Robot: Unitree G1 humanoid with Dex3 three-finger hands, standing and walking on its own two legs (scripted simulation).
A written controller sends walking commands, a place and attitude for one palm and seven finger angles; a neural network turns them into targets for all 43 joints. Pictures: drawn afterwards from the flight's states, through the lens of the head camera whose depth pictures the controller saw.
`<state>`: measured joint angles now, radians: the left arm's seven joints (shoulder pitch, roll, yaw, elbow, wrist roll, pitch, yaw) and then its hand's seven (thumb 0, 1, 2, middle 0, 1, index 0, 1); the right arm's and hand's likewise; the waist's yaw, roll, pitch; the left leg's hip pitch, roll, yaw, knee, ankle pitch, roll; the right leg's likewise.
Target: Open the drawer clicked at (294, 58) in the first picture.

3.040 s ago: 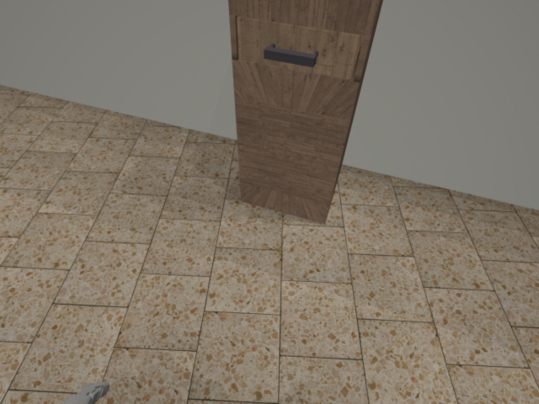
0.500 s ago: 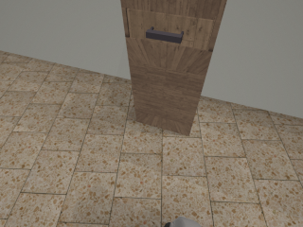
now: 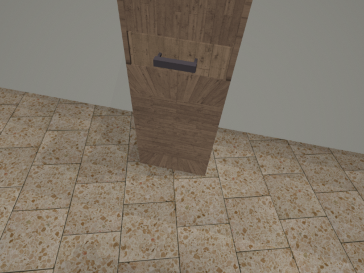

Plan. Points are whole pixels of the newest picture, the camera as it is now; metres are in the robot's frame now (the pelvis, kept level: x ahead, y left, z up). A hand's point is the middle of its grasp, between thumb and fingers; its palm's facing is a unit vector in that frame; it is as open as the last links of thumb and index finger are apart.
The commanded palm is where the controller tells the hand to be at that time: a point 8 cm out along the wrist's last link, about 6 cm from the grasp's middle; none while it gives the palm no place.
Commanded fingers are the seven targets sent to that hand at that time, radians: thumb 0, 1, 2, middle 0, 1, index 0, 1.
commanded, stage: take the last steps up to it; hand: left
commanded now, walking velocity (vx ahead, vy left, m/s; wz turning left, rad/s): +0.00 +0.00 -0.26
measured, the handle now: (176, 61) +0.81 +0.10 +0.04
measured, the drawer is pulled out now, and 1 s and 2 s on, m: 0.00 0.00 0.00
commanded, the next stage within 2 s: come to a stop and stand still in 0.90 s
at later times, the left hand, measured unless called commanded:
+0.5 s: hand out of the picture +0.14 +0.13 -0.16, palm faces -0.05 -0.98 -0.21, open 7.2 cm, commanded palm none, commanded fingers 0.00 0.90 0.90 -0.20 -0.30 -0.20 -0.30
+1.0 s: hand (125, 254) +0.20 +0.16 -0.18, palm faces -0.05 -0.99 -0.15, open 7.4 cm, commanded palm none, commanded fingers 0.00 0.90 0.90 -0.20 -0.30 -0.20 -0.30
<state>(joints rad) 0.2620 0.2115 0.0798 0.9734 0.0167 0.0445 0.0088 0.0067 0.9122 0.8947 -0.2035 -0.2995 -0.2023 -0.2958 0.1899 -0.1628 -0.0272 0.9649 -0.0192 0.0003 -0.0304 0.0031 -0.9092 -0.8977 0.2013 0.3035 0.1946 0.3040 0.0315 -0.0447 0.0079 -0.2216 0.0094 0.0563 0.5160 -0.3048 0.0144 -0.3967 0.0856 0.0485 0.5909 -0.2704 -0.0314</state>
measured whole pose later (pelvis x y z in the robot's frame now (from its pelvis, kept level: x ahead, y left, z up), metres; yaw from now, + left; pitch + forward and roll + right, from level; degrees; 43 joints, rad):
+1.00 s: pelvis +0.20 -0.01 +0.00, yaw -8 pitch -2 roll +0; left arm 0.34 0.15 0.05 1.11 0.02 -0.01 0.01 0.01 0.92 0.89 -0.20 -0.30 -0.20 -0.30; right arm 0.20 -0.15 -0.04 1.04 -0.02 -0.06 -0.03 -0.01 -0.94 -0.90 0.20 0.30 0.20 0.30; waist 0.02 -0.04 0.06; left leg -0.28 0.00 0.17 0.50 -0.19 0.08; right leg -0.42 -0.07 -0.05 1.15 -0.37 -0.02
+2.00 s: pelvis +0.19 -0.02 +0.01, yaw -7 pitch -2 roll +1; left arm 0.26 0.14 0.01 1.12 0.01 0.01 0.04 0.01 0.91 0.89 -0.20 -0.30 -0.20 -0.30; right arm 0.22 -0.17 -0.02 1.11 -0.01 0.00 -0.03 0.01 -0.93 -0.90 0.20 0.30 0.20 0.30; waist -0.01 0.02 0.03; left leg -0.15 0.01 0.10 0.41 -0.23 0.01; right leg -0.16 -0.02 -0.03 0.45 -0.27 -0.01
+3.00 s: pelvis +0.19 +0.00 +0.00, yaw -7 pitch -1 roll +0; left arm 0.29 0.14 0.00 1.08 0.01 -0.02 0.04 0.01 0.92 0.90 -0.20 -0.30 -0.20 -0.30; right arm 0.31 -0.15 0.01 1.09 -0.02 -0.03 -0.02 0.01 -0.92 -0.90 0.20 0.30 0.19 0.30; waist -0.01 0.01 0.01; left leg -0.21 -0.02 0.10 0.47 -0.26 0.05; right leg -0.20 -0.05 -0.03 0.50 -0.29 0.02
